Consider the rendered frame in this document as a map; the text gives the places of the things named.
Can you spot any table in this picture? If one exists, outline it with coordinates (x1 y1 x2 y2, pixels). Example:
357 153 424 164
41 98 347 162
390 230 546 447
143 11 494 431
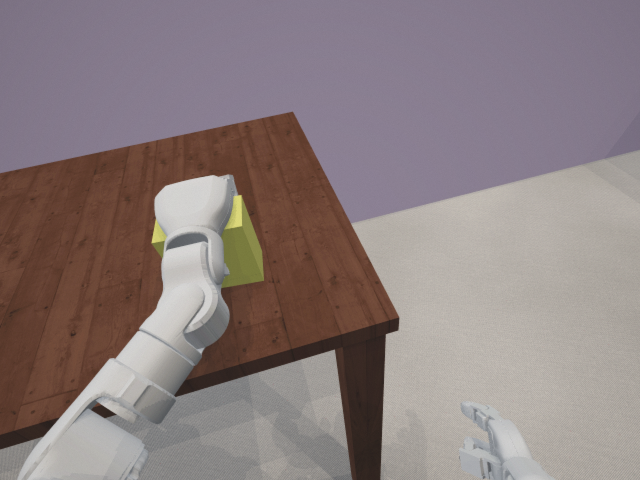
0 112 399 480

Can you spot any robot left forearm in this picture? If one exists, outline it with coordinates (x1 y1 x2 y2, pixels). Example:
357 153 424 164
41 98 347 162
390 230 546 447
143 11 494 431
17 226 230 480

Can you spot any right robot hand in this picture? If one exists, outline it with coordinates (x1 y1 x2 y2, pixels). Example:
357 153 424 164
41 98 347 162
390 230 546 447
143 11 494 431
459 401 534 480

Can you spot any robot left upper arm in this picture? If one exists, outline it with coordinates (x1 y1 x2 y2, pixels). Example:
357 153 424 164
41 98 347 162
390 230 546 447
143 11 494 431
27 409 149 480

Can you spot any sponge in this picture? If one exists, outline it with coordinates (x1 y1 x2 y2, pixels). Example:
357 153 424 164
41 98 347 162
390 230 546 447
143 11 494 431
152 195 264 288

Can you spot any robot right forearm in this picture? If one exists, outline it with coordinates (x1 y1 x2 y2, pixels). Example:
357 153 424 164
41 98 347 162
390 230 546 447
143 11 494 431
501 457 555 480

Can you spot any left robot hand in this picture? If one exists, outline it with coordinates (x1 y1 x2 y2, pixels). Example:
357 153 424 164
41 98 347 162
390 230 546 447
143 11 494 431
154 174 239 279

